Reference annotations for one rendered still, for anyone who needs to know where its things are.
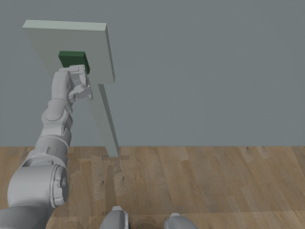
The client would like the panel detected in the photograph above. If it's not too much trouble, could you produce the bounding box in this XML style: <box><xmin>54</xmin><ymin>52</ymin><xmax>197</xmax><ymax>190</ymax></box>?
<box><xmin>22</xmin><ymin>19</ymin><xmax>119</xmax><ymax>157</ymax></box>

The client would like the robot left thigh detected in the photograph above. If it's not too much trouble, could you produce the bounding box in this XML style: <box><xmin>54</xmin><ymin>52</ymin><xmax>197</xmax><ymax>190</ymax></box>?
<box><xmin>99</xmin><ymin>210</ymin><xmax>129</xmax><ymax>229</ymax></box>

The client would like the left robot forearm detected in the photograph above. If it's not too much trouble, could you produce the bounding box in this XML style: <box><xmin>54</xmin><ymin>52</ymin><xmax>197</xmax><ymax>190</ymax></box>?
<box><xmin>7</xmin><ymin>99</ymin><xmax>73</xmax><ymax>206</ymax></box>

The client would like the robot right thigh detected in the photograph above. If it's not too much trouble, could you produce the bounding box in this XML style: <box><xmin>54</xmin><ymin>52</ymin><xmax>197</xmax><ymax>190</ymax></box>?
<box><xmin>164</xmin><ymin>216</ymin><xmax>198</xmax><ymax>229</ymax></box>

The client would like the robot left hand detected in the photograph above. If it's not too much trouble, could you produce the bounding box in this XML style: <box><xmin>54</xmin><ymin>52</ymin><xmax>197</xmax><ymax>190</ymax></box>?
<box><xmin>51</xmin><ymin>64</ymin><xmax>93</xmax><ymax>106</ymax></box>

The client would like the robot thigh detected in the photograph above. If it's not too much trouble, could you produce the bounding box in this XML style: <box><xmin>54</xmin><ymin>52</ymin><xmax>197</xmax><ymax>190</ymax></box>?
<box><xmin>99</xmin><ymin>210</ymin><xmax>129</xmax><ymax>229</ymax></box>
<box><xmin>164</xmin><ymin>216</ymin><xmax>198</xmax><ymax>229</ymax></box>

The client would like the button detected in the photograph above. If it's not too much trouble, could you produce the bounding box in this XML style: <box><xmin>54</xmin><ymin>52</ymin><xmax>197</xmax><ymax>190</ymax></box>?
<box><xmin>58</xmin><ymin>51</ymin><xmax>91</xmax><ymax>74</ymax></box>

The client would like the left robot upper arm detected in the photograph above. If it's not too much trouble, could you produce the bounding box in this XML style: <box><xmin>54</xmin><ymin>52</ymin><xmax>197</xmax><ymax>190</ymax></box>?
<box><xmin>0</xmin><ymin>164</ymin><xmax>69</xmax><ymax>229</ymax></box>

